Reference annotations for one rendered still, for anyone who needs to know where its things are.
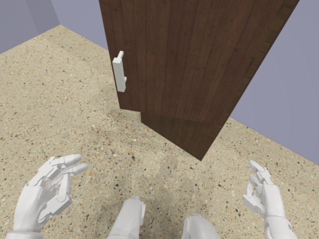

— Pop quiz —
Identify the robot right forearm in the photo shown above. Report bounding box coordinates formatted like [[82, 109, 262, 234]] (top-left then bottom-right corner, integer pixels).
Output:
[[264, 216, 297, 239]]

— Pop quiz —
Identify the robot left hand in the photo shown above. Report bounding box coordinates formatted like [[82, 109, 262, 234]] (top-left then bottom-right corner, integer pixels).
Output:
[[13, 154, 88, 232]]

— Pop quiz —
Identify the robot right hand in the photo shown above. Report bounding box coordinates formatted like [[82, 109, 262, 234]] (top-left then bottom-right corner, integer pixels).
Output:
[[243, 160, 286, 219]]

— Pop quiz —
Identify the robot right thigh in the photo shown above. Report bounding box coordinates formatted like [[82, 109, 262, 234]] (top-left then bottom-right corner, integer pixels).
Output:
[[182, 216, 220, 239]]

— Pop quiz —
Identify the robot left shin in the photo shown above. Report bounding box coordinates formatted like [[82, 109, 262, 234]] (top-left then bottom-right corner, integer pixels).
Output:
[[124, 196, 139, 202]]

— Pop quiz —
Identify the cupboard door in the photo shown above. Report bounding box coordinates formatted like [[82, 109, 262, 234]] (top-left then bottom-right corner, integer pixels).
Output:
[[99, 0, 284, 124]]

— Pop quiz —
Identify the handle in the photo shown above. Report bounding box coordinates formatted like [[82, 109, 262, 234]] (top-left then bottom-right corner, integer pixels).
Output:
[[112, 51, 127, 92]]

